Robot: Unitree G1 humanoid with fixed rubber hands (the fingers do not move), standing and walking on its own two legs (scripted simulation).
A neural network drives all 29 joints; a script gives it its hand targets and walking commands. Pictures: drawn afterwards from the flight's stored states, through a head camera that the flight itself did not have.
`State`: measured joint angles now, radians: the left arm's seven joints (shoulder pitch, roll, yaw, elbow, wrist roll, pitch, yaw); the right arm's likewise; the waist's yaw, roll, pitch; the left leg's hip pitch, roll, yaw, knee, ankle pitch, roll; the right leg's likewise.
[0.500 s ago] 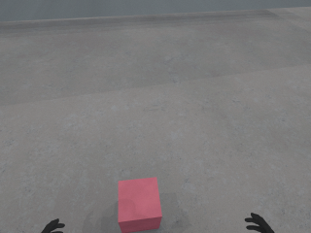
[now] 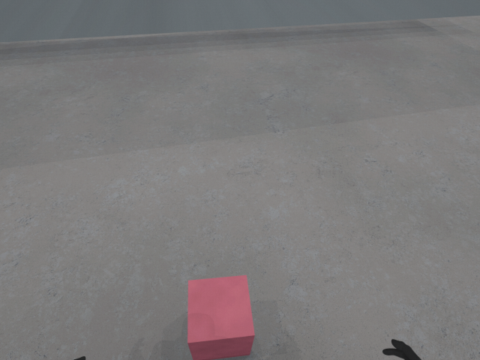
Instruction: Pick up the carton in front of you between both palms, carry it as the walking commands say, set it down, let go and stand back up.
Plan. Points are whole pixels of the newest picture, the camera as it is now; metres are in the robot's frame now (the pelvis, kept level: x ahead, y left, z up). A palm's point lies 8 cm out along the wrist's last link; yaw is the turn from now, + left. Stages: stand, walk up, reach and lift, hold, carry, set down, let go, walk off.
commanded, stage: stand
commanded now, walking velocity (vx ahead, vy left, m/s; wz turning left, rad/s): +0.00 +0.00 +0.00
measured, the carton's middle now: (219, 318) +0.41 +0.05 -0.65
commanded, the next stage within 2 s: none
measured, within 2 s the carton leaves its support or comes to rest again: neither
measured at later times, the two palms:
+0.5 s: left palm out of the picture +0.07 +0.30 -0.10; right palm out of the picture +0.09 -0.31 -0.09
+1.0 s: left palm out of the picture +0.07 +0.31 -0.10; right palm out of the picture +0.09 -0.31 -0.09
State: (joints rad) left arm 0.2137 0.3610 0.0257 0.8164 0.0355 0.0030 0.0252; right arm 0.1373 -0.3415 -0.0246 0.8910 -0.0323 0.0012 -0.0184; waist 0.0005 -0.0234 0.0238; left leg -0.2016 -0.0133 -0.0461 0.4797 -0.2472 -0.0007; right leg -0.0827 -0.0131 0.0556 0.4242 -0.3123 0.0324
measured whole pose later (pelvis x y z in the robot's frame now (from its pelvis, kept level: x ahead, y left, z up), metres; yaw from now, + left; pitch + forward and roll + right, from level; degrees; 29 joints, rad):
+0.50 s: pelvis -0.01 +0.00 +0.00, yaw +1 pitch -3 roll +0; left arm 0.19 0.38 0.02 0.92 0.03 0.00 0.02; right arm 0.13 -0.37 -0.01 0.99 -0.02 0.00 -0.01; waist 0.00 -0.02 0.04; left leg -0.19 -0.01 -0.06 0.43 -0.20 -0.01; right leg -0.06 -0.01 0.04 0.38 -0.28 0.03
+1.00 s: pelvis -0.01 -0.01 +0.00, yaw +2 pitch -2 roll -1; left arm 0.15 0.39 0.03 0.98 0.02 0.00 0.01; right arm 0.11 -0.38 -0.01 1.02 -0.02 0.00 -0.01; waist 0.00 -0.01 0.04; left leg -0.19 -0.01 -0.08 0.43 -0.20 -0.01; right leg -0.06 -0.01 0.02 0.37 -0.27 0.03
